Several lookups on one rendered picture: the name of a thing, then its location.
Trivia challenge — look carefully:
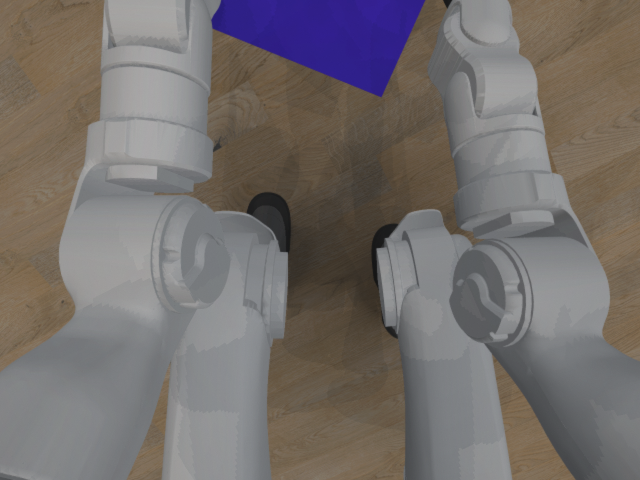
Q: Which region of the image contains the robot right upper arm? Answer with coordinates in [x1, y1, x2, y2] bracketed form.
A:
[449, 237, 640, 480]

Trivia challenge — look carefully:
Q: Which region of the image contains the robot left shin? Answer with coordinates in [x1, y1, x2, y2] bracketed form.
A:
[214, 211, 280, 252]

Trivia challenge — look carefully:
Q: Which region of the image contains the left robot foot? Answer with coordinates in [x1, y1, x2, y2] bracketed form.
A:
[247, 192, 291, 254]

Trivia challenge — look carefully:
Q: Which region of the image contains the carton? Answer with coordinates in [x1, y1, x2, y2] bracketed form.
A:
[211, 0, 425, 97]

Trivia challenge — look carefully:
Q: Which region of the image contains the left robot forearm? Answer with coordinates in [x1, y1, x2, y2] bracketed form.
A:
[59, 0, 221, 271]

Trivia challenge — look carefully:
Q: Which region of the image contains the robot left upper arm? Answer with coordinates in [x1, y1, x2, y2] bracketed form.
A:
[0, 195, 231, 480]

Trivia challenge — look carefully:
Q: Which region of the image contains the right robot forearm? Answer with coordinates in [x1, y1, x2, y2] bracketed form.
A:
[427, 0, 610, 292]

